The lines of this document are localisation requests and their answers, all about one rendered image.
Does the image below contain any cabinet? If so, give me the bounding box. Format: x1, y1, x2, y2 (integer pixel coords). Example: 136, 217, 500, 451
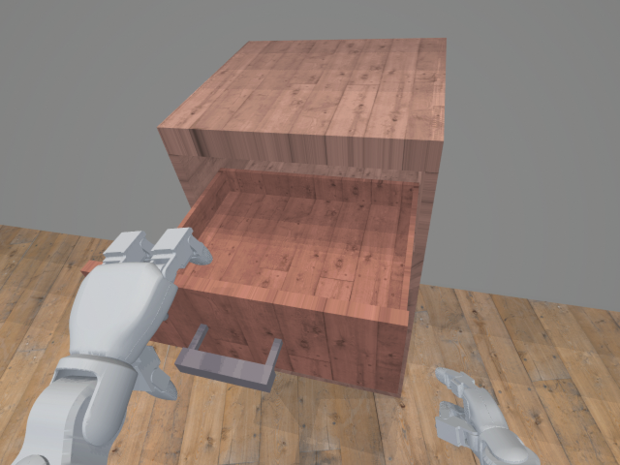
157, 38, 447, 398

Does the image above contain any handle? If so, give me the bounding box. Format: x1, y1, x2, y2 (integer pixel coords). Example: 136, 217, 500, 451
174, 324, 283, 393

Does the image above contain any robot left forearm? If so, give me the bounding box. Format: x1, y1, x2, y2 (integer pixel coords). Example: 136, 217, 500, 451
11, 354, 138, 465

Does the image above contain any robot left hand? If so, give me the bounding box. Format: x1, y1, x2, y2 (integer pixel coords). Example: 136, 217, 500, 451
69, 228, 213, 401

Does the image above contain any robot right forearm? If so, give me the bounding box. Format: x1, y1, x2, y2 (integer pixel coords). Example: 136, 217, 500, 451
478, 427, 541, 465

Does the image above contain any drawer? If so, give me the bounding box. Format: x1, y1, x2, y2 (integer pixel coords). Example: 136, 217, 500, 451
80, 168, 419, 394

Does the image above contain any robot right hand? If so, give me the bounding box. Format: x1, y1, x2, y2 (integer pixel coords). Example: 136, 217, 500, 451
435, 367, 509, 458

